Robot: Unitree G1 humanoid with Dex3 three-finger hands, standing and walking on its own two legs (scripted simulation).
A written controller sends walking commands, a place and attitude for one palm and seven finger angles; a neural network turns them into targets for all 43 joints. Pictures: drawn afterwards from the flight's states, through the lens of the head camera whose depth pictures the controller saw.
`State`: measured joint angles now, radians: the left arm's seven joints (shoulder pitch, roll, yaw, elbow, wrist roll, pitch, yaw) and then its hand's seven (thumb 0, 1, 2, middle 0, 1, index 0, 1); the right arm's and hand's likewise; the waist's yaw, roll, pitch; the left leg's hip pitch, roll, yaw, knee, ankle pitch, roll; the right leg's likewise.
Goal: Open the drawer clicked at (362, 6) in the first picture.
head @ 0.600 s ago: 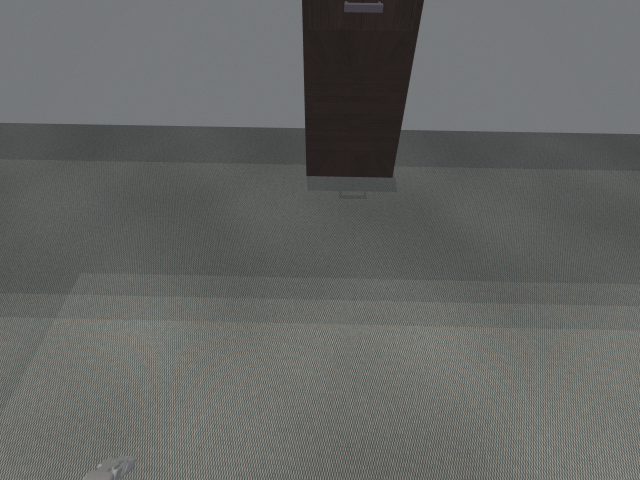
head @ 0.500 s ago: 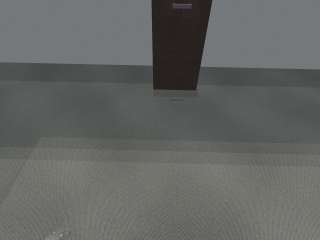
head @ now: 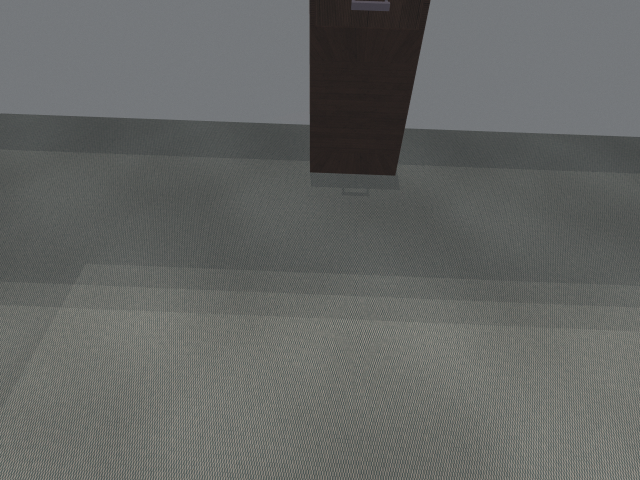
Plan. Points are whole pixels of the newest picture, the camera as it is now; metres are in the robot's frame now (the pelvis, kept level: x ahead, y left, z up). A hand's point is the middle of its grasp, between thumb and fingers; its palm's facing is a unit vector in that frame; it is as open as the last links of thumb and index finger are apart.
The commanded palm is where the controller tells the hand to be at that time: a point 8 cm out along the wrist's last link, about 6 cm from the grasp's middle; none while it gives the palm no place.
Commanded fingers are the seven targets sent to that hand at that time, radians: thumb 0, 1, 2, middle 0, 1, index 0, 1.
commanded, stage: stand and wait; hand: left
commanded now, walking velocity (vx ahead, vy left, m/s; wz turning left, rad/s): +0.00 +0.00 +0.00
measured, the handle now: (370, 3) +1.64 -0.09 +0.03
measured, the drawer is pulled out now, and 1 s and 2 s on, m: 0.00 0.00 0.00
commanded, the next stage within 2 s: look at it before walking up in 0.22 s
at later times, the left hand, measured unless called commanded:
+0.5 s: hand out of the picture +0.08 +0.25 -0.15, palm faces -0.03 -0.94 -0.33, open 7.4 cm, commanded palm none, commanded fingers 0.00 0.90 0.90 -0.20 -0.30 -0.20 -0.30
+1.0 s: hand out of the picture +0.08 +0.25 -0.15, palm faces -0.03 -0.94 -0.34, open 7.4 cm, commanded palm none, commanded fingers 0.00 0.90 0.90 -0.20 -0.30 -0.20 -0.30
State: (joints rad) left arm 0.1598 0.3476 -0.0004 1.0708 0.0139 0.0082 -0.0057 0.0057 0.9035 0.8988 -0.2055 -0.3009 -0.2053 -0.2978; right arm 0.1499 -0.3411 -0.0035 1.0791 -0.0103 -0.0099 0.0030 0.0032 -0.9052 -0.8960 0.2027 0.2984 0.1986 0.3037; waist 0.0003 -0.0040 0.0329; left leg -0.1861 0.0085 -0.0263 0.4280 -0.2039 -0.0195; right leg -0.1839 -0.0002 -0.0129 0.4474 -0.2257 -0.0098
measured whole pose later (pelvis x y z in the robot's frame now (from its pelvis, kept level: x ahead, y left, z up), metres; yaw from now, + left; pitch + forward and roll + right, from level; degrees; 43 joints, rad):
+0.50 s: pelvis +0.00 +0.00 +0.00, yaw +0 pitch -2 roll +0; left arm 0.13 0.34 0.00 1.08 0.02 0.00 -0.01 0.00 0.90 0.90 -0.21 -0.30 -0.21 -0.30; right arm 0.13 -0.33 0.00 1.10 -0.01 -0.02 0.01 0.00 -0.91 -0.90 0.20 0.30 0.20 0.30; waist 0.00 -0.01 0.03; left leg -0.17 0.00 -0.02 0.40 -0.19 -0.01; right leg -0.17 0.00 -0.01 0.41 -0.21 0.00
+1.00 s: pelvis +0.01 +0.01 +0.00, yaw +0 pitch -2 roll +0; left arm 0.14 0.34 0.00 1.09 0.02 0.00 0.00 0.00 0.90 0.90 -0.20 -0.30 -0.20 -0.30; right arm 0.11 -0.33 0.00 1.11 -0.01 -0.01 0.00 0.00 -0.91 -0.90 0.20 0.30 0.20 0.30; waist 0.00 -0.01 0.03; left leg -0.15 0.00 -0.02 0.37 -0.20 -0.01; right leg -0.15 -0.01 0.00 0.39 -0.21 0.00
